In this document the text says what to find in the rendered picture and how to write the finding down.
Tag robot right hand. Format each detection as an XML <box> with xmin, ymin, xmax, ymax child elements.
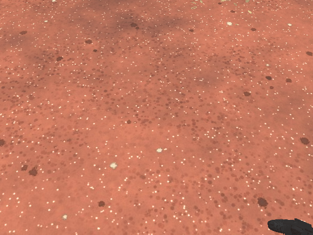
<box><xmin>267</xmin><ymin>218</ymin><xmax>313</xmax><ymax>235</ymax></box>

